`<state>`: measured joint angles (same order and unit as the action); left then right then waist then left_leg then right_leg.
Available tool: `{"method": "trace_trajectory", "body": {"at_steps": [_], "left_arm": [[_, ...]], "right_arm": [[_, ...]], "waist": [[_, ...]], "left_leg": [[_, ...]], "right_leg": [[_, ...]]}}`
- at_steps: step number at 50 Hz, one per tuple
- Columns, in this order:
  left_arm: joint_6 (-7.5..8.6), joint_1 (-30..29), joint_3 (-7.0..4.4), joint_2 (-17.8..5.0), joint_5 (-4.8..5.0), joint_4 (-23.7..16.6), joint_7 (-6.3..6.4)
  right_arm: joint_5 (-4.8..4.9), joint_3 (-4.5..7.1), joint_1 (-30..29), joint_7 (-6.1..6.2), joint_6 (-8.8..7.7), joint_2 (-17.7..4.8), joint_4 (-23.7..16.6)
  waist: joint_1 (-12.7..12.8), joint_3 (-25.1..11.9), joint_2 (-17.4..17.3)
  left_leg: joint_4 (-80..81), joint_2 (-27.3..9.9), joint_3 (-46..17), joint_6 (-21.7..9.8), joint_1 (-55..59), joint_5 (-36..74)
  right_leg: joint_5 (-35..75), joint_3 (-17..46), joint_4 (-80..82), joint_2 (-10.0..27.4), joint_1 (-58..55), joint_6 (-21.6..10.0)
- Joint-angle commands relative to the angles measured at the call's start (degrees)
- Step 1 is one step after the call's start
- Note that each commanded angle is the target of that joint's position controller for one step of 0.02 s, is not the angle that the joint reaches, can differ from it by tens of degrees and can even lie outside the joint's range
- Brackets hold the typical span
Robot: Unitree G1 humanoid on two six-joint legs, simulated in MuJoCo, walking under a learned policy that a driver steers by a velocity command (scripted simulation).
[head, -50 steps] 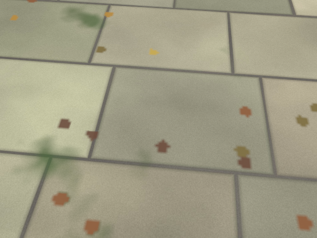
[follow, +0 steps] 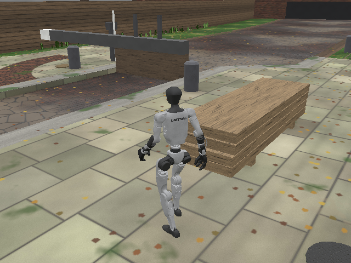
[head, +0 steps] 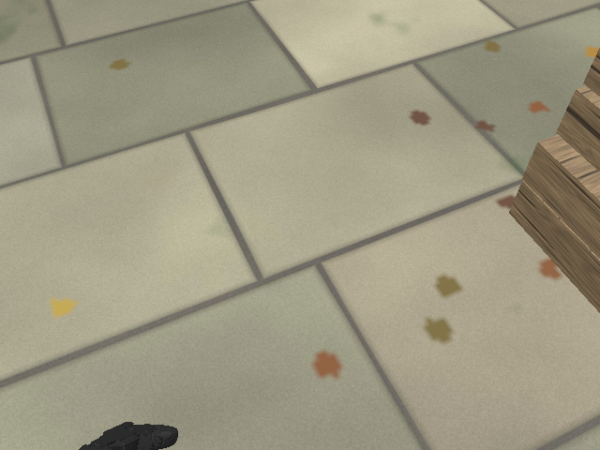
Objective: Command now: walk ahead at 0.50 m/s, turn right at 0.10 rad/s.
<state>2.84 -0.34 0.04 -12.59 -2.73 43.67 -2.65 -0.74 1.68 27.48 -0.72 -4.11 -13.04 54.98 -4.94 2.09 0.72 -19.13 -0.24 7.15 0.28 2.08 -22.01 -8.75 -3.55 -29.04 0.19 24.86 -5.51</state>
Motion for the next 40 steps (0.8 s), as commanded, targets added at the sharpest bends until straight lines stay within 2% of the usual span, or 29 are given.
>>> {"method": "trace_trajectory", "body": {"at_steps": [1,2,3,4,5,6,7,10,14,18,21,23,24,26,27,28,29,30,31,32,33,34,35,36,37,40], "left_arm": [[1.51,25.7,-4.25,-12.7,-1.80,4.2,2.00],[0.71,26.6,-5.53,-17.3,-0.66,4.7,2.65],[0.30,23.6,-5.14,-13.9,1.46,4.4,2.67],[0.57,19.1,-4.18,-10.8,1.73,4.2,2.52],[1.02,16.5,-3.57,-8.2,1.56,4.2,2.22],[1.45,15.2,-3.25,-6.9,1.73,4.3,2.28],[1.78,14.7,-3.02,-6.0,1.88,4.8,2.41],[3.10,17.3,-3.43,-7.0,2.14,6.7,2.57],[3.48,20.8,-3.29,-6.6,1.76,8.5,2.78],[3.73,22.3,-2.96,-6.5,1.74,9.6,3.09],[3.44,25.5,-2.92,-7.0,1.55,11.2,3.77],[3.06,25.9,-3.02,-7.9,1.34,11.8,4.22],[2.88,25.4,-3.13,-8.6,1.24,11.8,4.43],[2.12,24.6,-3.58,-10.3,0.91,11.7,4.73],[1.58,24.2,-3.80,-11.0,0.99,11.3,4.73],[1.56,22.9,-3.72,-10.8,1.33,9.9,4.59],[2.08,25.4,-2.56,-4.8,2.31,6.2,3.36],[2.78,20.1,-3.52,-8.7,1.62,4.7,2.98],[3.46,16.1,-3.26,-8.0,1.78,2.9,2.65],[3.98,15.6,-3.03,-7.7,1.90,2.8,2.63],[3.58,15.7,-3.15,-7.3,1.46,3.1,2.73],[2.27,16.3,-3.06,-6.8,0.42,3.1,2.72],[1.08,18.4,-2.91,-5.9,0.05,2.9,2.49],[0.26,18.0,-2.84,-5.8,-0.25,2.6,2.44],[-0.30,17.0,-2.80,-5.4,-0.25,1.9,2.37],[-0.62,9.4,-2.79,-5.6,-0.16,-0.9,1.95]], "right_arm": [[0.42,0.77,-1.6,0.40,-0.16,-6.5,-4.9],[1.38,0.14,3.5,0.09,-0.01,-2.3,-6.2],[-0.09,1.94,-2.0,0.69,0.61,-9.0,-5.7],[0.16,1.98,-5.2,0.27,0.21,-8.1,-6.8],[0.40,1.76,-5.8,0.06,0.07,-6.8,-6.5],[-0.25,1.80,-5.4,-0.11,0.63,-6.2,-5.9],[-0.89,1.55,-3.4,-0.46,1.40,-5.0,-5.1],[-1.18,1.76,-5.9,-1.31,2.58,-4.1,-5.5],[-0.67,1.93,-13.9,-1.55,2.88,-3.9,-7.8],[-0.81,1.05,-20.9,-1.89,2.60,-2.7,-10.1],[-1.08,0.56,-26.0,-2.20,2.36,-2.5,-12.4],[-1.17,0.64,-26.4,-2.26,2.21,-2.9,-13.2],[-1.21,0.83,-25.2,-2.10,2.22,-3.2,-13.1],[-1.44,1.68,-18.4,-1.65,2.13,-4.8,-11.4],[-1.72,2.50,-11.4,-1.46,1.77,-6.1,-9.3],[-2.49,4.01,-2.5,-0.88,1.52,-9.7,-6.9],[-2.38,6.07,-1.3,-0.08,1.86,-16.9,-7.4],[0.08,6.09,-1.7,-0.32,2.55,-16.5,-7.5],[0.44,5.76,-5.5,0.00,2.78,-15.1,-7.4],[0.41,4.90,-8.1,0.10,2.73,-11.5,-7.6],[0.32,4.35,-10.3,0.27,2.52,-9.6,-7.8],[0.80,3.70,-12.4,0.38,2.30,-7.6,-8.0],[0.78,3.75,-12.1,0.39,1.76,-8.6,-8.3],[0.88,3.81,-10.9,0.22,1.10,-8.6,-7.8],[0.94,4.04,-10.1,0.19,0.73,-9.5,-7.6],[0.74,4.31,-7.1,0.41,0.69,-10.6,-7.3]], "waist": [[13.9,-15.4,3.5],[10.9,-19.4,14.9],[11.1,-12.7,4.5],[8.9,-6.3,4.0],[6.9,-3.5,2.7],[5.3,-1.8,3.0],[3.8,-1.7,3.5],[3.2,-0.4,2.9],[4.7,2.3,2.2],[6.2,3.6,2.4],[7.8,4.6,2.0],[7.3,4.0,2.4],[6.4,2.8,3.1],[3.3,-1.9,4.5],[0.3,-5.9,4.1],[-4.0,-10.7,1.1],[-1.1,-16.0,-12.6],[-2.1,-18.9,-7.7],[-0.4,-10.2,-4.5],[1.5,-4.8,-0.2],[3.7,-1.5,1.6],[5.8,-0.8,2.1],[6.7,-1.9,-1.5],[6.8,-1.7,-1.3],[6.8,-1.7,-1.6],[4.8,0.1,-2.2]], "left_leg": [[-31.6,-7.8,-0.9,-5.4,-18.0,25.7],[-48.6,1.9,-1.3,-3.7,-36.8,-9.8],[-51.8,-1.2,-7.9,-4.4,-42.1,-7.0],[-50.1,-3.2,-8.8,-4.8,-42.3,-1.7],[-47.0,-4.6,-8.7,-4.5,-39.4,1.5],[-44.7,-5.5,-8.5,-3.9,-36.6,2.8],[-43.4,-5.8,-8.3,-3.2,-33.7,4.0],[-42.0,-5.5,-8.2,-2.0,-35.2,7.5],[-36.1,-4.9,-9.5,-1.4,-41.2,15.9],[-25.8,-3.9,-6.2,-2.1,-39.8,22.7],[-19.7,-3.1,-3.0,-3.9,-39.8,21.8],[-17.0,-1.5,-1.0,-5.8,-37.9,17.8],[-16.3,0.1,0.4,-7.0,-35.3,15.1],[-15.3,4.2,2.4,-9.6,-27.2,9.3],[-11.9,5.8,1.9,-11.2,-18.4,9.5],[-8.9,1.0,-6.2,-14.3,-4.0,8.8],[-6.6,-16.6,-35.5,-23.3,13.8,10.1],[1.0,-19.6,-50.1,-26.0,15.7,12.8],[2.0,-18.4,-40.7,-24.0,9.3,13.6],[3.5,-16.3,-34.9,-21.4,1.2,17.7],[4.5,-13.3,-30.4,-19.0,-5.1,22.3],[5.8,-9.3,-25.8,-16.2,-9.5,23.8],[6.1,-9.8,-24.7,-17.5,-11.6,28.0],[6.0,-8.8,-23.7,-17.7,-12.4,32.3],[6.5,-8.0,-22.5,-17.8,-13.5,32.1],[7.8,-5.8,-22.1,-15.9,-12.9,29.4]], "right_leg": [[-6.3,15.5,4.9,12.9,-35.3,-5.8],[-7.7,40.0,11.9,25.4,-45.3,-13.1],[-7.6,36.1,12.5,22.1,-39.8,-11.6],[-2.5,27.9,13.6,19.1,-32.9,-10.0],[3.1,22.6,15.6,16.3,-26.9,-8.3],[5.9,18.6,17.1,14.0,-22.6,-6.8],[6.6,15.9,18.7,12.6,-19.7,-6.1],[11.2,11.4,21.5,12.2,-18.5,-6.8],[12.9,5.3,23.4,11.4,-20.0,-5.2],[17.3,0.0,23.3,10.9,-21.7,-3.7],[23.3,-2.4,21.3,12.4,-27.1,-3.1],[33.1,-4.1,17.1,13.2,-30.9,-2.3],[42.2,-5.1,13.5,13.4,-32.2,-1.8],[56.8,-6.9,0.8,13.7,-33.5,-1.3],[54.1,-7.8,-9.9,13.2,-30.9,-0.7],[39.8,-8.3,-25.1,11.6,-19.8,0.7],[-6.0,-8.3,-48.3,0.9,5.0,3.9],[-19.3,4.6,-55.7,-2.9,13.7,3.9],[-14.0,6.9,-53.9,1.2,18.2,3.5],[-10.1,6.3,-48.4,3.4,16.3,3.6],[-9.3,6.2,-43.8,4.8,13.2,4.1],[-8.3,6.2,-40.8,5.7,9.4,4.7],[-8.9,5.9,-38.9,5.5,7.0,5.6],[-9.2,5.3,-37.5,5.7,6.9,6.4],[-8.2,4.8,-35.0,5.6,7.1,7.2],[-1.3,3.7,-26.4,5.7,11.2,8.8]]}}
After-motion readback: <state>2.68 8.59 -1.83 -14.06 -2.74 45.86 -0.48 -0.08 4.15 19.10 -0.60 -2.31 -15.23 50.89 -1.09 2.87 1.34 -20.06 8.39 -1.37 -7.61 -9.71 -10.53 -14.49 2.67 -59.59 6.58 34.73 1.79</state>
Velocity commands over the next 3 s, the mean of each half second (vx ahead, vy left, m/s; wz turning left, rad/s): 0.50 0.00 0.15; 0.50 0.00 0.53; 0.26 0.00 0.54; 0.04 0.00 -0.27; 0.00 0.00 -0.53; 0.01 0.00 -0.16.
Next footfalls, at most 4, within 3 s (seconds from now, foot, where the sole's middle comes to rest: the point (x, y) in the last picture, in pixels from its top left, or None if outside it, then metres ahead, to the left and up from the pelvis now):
0.56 left None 0.43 0.10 -0.77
1.08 right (275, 325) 0.76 0.04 -0.77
1.54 left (181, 362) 0.69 0.26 -0.77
1.96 right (271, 333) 0.74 0.05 -0.77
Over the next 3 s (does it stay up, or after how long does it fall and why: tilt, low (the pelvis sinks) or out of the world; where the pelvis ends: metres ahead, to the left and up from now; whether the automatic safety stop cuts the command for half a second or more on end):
stays up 0.65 0.11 0.01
